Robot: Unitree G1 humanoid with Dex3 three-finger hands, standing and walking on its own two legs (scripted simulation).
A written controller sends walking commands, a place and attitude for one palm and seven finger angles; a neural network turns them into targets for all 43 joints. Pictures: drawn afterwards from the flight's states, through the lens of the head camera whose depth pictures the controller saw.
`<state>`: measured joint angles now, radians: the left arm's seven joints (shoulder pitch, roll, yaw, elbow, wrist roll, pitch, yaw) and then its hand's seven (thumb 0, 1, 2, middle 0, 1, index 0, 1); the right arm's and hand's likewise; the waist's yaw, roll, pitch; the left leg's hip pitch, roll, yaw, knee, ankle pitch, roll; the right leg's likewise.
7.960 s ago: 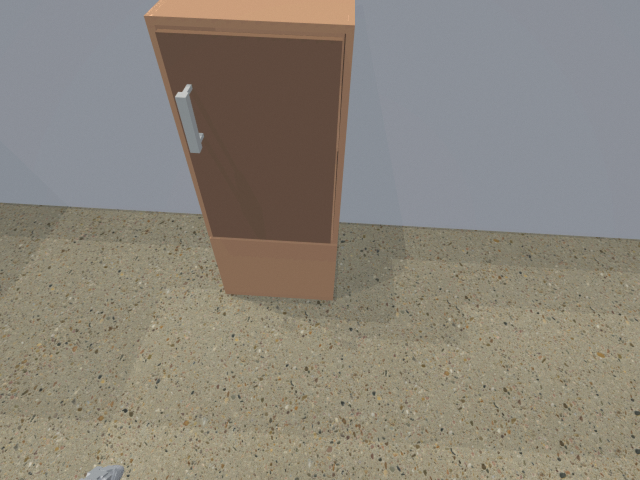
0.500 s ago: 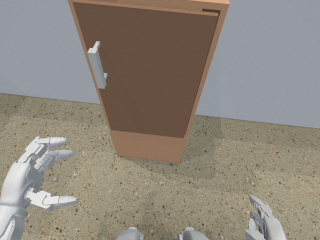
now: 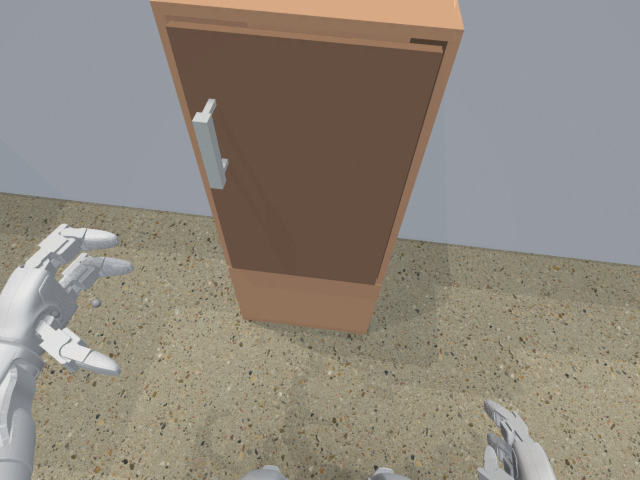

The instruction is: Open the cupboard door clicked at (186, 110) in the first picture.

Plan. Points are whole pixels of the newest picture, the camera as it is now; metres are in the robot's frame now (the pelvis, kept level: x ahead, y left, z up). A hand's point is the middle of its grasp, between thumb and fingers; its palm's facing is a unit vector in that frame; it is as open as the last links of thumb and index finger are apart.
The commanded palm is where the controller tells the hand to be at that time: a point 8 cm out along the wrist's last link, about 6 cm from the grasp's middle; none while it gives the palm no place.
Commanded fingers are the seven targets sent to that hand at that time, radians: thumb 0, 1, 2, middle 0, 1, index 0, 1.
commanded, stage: raise the hand with hooked fingers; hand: left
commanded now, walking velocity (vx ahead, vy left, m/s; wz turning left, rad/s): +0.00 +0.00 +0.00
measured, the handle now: (214, 145) +0.59 +0.21 +0.05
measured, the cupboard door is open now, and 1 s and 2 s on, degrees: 0 0 0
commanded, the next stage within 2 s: move the hooked fingers beside the handle in 0.48 s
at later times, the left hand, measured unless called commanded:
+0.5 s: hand (106, 299) +0.29 +0.27 +0.07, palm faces -0.03 -1.00 -0.04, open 14.0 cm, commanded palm +0.27 +0.31 +0.07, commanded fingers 0.00 -0.50 0.30 -0.30 -1.20 -0.30 -1.20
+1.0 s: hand (125, 249) +0.36 +0.27 +0.07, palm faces -0.05 -1.00 -0.01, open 14.0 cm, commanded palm +0.34 +0.32 +0.07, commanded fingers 0.00 -0.50 0.30 -0.30 -1.20 -0.30 -1.20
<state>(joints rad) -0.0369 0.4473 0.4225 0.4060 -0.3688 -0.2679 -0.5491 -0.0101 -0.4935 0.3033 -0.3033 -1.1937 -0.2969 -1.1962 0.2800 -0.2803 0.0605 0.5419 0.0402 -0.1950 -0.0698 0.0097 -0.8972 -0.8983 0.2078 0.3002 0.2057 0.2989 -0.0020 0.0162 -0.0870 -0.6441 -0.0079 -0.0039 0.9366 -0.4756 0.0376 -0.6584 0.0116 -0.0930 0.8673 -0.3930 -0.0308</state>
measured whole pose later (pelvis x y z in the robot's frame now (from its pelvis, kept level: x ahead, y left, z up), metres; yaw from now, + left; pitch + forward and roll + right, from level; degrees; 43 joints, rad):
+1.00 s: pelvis +0.00 -0.01 +0.00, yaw -1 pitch +14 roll -2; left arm -0.35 0.53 0.47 0.73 -0.31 -0.29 -0.58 -0.01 -0.50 0.30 -0.30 -1.20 -0.30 -1.20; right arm 0.31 -0.29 0.06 0.56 0.04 -0.13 -0.07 0.01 -0.90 -0.90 0.21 0.30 0.20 0.30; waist -0.05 0.00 -0.09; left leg -0.72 0.01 0.01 0.95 -0.48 0.03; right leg -0.74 0.03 -0.08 0.89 -0.39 -0.04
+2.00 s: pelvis +0.00 +0.02 -0.02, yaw -3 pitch +23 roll -5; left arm -0.92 0.81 0.53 1.25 -0.12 -0.34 -0.55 -0.01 -0.50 0.30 -0.30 -1.20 -0.30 -1.20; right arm 0.40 -0.30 0.08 0.59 0.00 0.07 -0.05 0.00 -0.90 -0.90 0.21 0.30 0.21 0.30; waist -0.18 0.00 -0.08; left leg -0.95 0.02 0.00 1.06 -0.51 0.06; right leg -0.95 0.04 -0.08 0.93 -0.38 -0.01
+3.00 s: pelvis +0.01 +0.02 -0.03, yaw -4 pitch +26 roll -6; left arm -0.98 0.90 0.57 1.27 -0.09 -0.31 -0.57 -0.01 -0.50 0.30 -0.30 -1.20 -0.30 -1.20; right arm 0.38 -0.30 0.09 0.55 0.00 0.10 -0.04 0.00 -0.90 -0.90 0.21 0.30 0.20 0.30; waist -0.21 0.00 -0.08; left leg -1.03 0.04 -0.01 1.11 -0.53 0.06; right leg -1.01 0.06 -0.10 0.94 -0.39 -0.01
